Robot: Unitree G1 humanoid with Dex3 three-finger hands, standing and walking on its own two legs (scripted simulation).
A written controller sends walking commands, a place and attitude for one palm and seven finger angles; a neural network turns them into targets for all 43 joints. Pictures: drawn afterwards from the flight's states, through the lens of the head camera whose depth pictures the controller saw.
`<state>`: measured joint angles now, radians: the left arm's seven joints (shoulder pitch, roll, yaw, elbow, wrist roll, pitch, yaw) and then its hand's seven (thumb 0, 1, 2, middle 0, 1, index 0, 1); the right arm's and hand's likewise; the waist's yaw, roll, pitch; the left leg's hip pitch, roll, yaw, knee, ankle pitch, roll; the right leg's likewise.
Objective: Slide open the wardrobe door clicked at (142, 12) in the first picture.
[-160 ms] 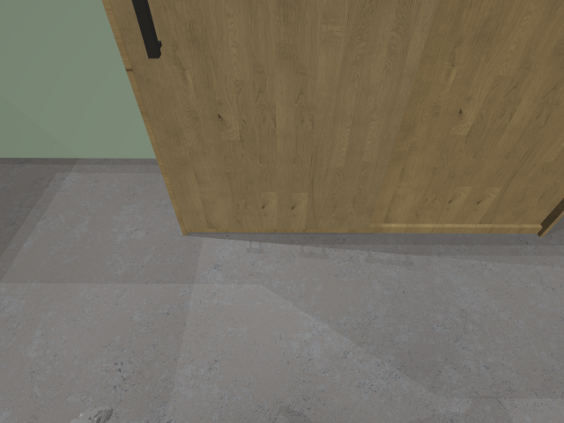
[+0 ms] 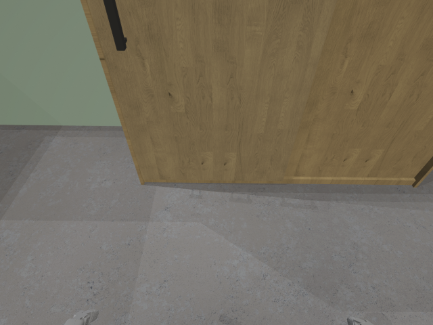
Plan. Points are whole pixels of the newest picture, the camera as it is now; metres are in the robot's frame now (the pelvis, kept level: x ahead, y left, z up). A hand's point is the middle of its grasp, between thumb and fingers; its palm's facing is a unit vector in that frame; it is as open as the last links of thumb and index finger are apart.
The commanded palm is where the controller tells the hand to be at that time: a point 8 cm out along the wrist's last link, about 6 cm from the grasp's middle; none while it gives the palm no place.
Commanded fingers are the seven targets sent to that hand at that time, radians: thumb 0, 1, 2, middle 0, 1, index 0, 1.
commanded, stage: stand and wait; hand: left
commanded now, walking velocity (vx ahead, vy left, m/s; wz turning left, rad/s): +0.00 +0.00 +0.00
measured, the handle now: (115, 13) +0.97 +0.39 +0.19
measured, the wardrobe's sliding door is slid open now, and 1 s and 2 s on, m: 0.00 0.00 0.00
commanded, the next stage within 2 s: look at it before walking up in 0.74 s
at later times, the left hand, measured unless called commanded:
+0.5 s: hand out of the picture +0.05 +0.24 -0.15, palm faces -0.02 -0.94 -0.35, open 7.4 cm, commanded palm none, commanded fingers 0.00 0.90 0.90 -0.20 -0.30 -0.20 -0.30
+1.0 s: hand out of the picture +0.06 +0.23 -0.15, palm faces -0.03 -0.94 -0.34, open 7.4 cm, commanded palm none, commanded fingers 0.00 0.90 0.90 -0.20 -0.30 -0.20 -0.30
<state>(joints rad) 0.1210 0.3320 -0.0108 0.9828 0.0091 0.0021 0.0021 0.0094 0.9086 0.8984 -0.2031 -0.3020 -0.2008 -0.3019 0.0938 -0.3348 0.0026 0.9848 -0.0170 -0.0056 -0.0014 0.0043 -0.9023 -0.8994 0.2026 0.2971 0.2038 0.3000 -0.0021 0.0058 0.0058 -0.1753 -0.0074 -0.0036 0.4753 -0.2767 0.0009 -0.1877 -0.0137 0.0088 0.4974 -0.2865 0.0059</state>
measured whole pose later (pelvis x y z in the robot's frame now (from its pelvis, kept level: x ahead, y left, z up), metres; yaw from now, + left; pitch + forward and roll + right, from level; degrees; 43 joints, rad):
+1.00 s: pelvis -0.02 -0.01 +0.01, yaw +0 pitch -2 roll +0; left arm 0.13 0.33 0.00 1.08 0.01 -0.01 0.00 0.01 0.91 0.90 -0.20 -0.30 -0.20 -0.30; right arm 0.13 -0.34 0.00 1.10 -0.01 -0.01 0.00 0.00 -0.90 -0.90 0.20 0.30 0.20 0.30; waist -0.01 0.01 0.03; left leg -0.15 0.02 -0.01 0.38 -0.20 -0.02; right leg -0.16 0.01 0.00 0.40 -0.20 -0.01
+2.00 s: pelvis -0.03 +0.03 -0.01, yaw +14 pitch +0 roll -1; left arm 0.19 0.24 0.06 0.95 0.01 0.07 0.02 0.01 0.91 0.90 -0.20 -0.30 -0.20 -0.30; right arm 0.26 -0.18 -0.03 0.97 -0.02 0.03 0.00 0.00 -0.90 -0.90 0.20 0.30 0.20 0.30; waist -0.02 -0.05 0.08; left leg -0.32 -0.04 0.02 0.56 -0.25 0.06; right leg -0.47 -0.07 -0.02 1.09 -0.42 0.06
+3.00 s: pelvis +0.13 +0.19 +0.00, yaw +47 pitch -1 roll +1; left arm 0.22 0.21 0.07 0.94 0.03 0.00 0.00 0.01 0.92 0.90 -0.20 -0.30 -0.19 -0.30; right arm 0.23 -0.17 -0.04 0.97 -0.01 -0.05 -0.01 0.00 -0.93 -0.90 0.20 0.30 0.21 0.30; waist 0.01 -0.04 0.03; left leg -0.16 -0.08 0.09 0.41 -0.24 0.10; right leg -0.60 -0.14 -0.04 1.03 -0.22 0.08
